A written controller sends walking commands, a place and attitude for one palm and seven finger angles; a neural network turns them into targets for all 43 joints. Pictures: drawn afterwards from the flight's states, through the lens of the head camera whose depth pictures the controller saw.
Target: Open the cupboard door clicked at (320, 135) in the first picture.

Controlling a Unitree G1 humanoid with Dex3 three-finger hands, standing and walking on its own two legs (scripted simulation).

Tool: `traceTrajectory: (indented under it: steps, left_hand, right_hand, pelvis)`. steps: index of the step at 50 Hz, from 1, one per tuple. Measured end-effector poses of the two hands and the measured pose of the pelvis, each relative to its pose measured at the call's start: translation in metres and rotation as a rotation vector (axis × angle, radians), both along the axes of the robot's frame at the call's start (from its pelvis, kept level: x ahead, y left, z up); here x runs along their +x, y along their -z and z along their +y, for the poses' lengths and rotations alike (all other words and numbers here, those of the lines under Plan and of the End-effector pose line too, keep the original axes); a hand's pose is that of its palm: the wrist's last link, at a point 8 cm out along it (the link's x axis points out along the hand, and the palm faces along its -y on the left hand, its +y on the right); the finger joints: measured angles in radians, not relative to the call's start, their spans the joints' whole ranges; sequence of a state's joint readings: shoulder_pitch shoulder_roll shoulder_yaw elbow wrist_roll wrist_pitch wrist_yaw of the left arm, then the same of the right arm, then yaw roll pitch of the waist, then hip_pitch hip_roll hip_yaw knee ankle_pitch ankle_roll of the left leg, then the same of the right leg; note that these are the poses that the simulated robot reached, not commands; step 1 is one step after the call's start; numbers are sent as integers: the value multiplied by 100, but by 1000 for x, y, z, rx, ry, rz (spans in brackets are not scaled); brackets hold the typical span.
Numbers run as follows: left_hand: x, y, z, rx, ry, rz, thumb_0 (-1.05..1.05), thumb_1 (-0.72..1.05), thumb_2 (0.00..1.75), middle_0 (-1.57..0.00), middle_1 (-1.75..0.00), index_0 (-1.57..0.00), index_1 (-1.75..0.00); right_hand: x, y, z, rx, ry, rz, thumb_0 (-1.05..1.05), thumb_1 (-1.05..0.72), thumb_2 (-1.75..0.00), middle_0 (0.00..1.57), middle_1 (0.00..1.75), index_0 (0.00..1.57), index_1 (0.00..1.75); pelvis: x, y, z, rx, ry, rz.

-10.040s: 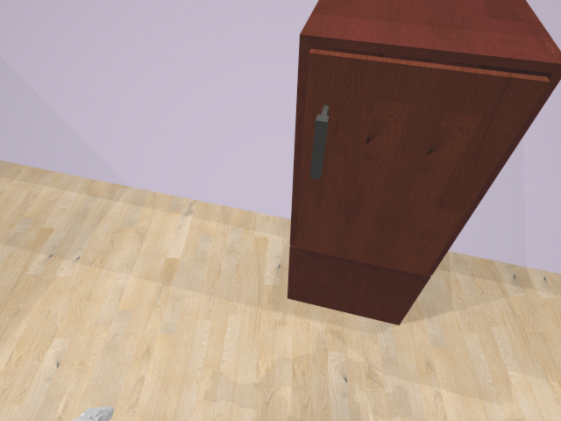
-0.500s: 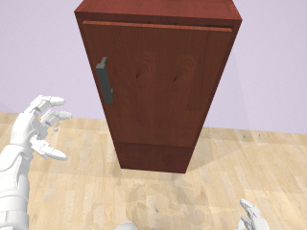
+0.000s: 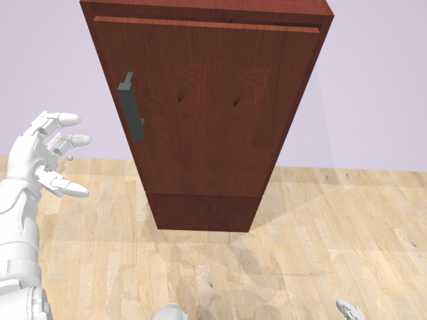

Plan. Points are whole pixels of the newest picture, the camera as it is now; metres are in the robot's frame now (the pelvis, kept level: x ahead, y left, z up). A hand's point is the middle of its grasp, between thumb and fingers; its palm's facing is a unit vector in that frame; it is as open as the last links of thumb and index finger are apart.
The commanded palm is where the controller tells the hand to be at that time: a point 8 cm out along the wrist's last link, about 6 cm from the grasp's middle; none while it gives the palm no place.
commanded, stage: move the hooked fingers beside the handle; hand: left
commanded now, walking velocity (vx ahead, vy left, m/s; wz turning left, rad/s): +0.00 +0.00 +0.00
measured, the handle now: (134, 108) +0.52 +0.19 +0.08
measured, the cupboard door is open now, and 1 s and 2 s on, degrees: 0 0 0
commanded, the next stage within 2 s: slide the fingers in behind the handle in 1.60 s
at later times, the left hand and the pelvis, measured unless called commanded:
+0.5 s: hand (87, 132) +0.43 +0.26 +0.10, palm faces +0.01 -1.00 +0.01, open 14.0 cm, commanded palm +0.42 +0.31 +0.09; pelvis +0.00 +0.00 -0.01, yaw -1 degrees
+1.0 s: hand (99, 114) +0.49 +0.25 +0.09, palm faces +0.00 -1.00 +0.01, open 14.0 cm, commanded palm +0.46 +0.30 +0.09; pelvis +0.00 +0.00 -0.02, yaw -3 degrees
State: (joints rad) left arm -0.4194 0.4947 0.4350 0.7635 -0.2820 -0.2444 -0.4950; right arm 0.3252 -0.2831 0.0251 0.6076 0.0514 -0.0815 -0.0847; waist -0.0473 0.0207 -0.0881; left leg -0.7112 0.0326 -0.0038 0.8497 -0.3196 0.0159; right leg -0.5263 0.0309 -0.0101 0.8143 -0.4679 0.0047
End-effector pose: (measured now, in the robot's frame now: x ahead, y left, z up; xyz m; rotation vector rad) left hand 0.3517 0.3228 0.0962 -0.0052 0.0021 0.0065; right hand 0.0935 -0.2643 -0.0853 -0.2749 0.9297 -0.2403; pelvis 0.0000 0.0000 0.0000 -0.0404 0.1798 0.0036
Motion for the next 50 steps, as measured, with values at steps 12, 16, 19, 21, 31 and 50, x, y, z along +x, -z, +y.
traceTrajectory:
  steps: [12,16,19,21,31,50]
  left_hand:
    - [30,-3,-10,-4,25,-7,-1,-50,30,-30,-120,-30,-120]
    - [39,-3,-14,-1,21,-11,-1,-50,30,-30,-120,-30,-120]
    - [47,-3,-15,-4,13,-8,-1,-50,30,-30,-120,-30,-120]
    - [52,-2,-14,-7,7,-3,-1,-50,30,-30,-120,-30,-120]
    - [74,0,-9,-2,6,2,-1,-50,30,-30,-120,-30,-120]
    - [116,4,-19,-2,7,4,-1,-50,30,-30,-120,-30,-119]
  right_hand:
    - [-9,6,5,3,6,47,1,-90,-90,20,30,20,30]
    - [-15,9,7,11,14,68,1,-90,-90,20,30,20,30]
    - [-22,12,7,13,22,92,1,-90,-90,20,30,20,30]
    - [-28,13,6,12,30,112,1,-90,-90,20,30,20,30]
    - [-64,21,-6,-11,88,229,1,-90,-90,20,30,20,30]
    - [-101,25,-6,-2,172,366,1,-90,-90,20,30,20,30]
  pelvis:
    - [-2,4,6,-7,-1,23]
    - [-3,5,6,-8,2,31]
    - [-3,6,5,-8,4,37]
    - [-4,7,5,-9,6,44]
    - [-5,14,1,-15,12,81]
    - [4,20,0,-17,41,144]
